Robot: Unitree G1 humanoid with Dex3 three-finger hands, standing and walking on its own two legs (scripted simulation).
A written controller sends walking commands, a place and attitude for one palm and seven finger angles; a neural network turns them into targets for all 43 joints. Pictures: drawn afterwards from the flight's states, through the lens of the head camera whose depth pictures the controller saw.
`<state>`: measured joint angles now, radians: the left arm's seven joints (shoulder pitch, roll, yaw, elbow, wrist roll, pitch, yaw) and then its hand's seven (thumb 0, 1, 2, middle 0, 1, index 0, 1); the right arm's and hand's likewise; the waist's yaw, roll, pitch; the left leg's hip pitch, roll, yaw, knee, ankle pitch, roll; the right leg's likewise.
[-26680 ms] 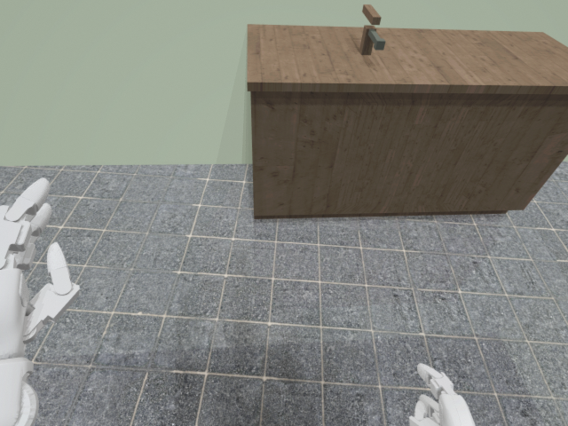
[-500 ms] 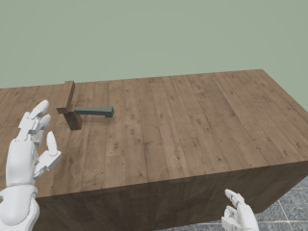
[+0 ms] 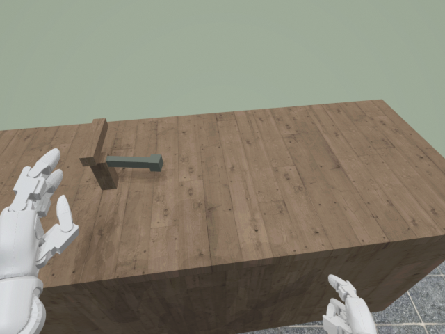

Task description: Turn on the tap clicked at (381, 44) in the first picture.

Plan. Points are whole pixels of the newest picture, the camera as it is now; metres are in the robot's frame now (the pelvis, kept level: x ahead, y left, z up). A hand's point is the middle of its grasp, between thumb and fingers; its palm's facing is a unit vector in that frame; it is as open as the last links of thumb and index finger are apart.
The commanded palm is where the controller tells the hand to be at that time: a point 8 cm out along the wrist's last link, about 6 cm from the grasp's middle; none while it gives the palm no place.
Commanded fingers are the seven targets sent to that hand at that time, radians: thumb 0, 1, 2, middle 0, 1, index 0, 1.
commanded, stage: step back with the hand held close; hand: left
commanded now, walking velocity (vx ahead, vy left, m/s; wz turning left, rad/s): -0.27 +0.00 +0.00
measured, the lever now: (155, 162) +0.45 +0.22 +0.05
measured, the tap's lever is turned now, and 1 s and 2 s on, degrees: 79 79 79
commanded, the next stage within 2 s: stop stepping back and stand still in 1.28 s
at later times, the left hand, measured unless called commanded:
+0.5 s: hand (27, 271) +0.14 +0.26 +0.16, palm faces +0.37 -0.81 -0.45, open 7.4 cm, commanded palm +0.09 +0.30 +0.17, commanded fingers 0.00 0.90 0.90 -0.20 -0.30 -0.20 -0.30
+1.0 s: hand out of the picture +0.07 +0.27 +0.16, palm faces +0.45 -0.80 -0.40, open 7.4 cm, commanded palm +0.02 +0.31 +0.17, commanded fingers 0.00 0.90 0.90 -0.20 -0.30 -0.20 -0.30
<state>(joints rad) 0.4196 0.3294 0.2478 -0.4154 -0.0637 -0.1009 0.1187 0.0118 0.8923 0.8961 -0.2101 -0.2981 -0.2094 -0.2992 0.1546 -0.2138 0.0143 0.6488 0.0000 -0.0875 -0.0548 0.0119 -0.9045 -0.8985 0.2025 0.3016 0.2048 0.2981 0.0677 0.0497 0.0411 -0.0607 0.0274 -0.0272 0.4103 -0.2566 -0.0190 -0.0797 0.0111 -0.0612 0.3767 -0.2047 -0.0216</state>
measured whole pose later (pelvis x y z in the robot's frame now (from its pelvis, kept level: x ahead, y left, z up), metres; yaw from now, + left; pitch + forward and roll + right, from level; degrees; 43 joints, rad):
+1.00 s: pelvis -0.13 +0.02 -0.03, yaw +3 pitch +0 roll -1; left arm 0.51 0.38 0.39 -0.61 -0.03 -0.24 0.16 0.01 0.89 0.90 -0.21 -0.30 -0.21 -0.30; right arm 0.18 -0.20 -0.01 0.58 0.00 -0.06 -0.05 0.01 -0.90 -0.90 0.20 0.30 0.21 0.30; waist 0.01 -0.01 0.08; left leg -0.52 0.01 -0.02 0.75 -0.38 0.00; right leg -0.44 0.01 0.00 0.61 -0.17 0.00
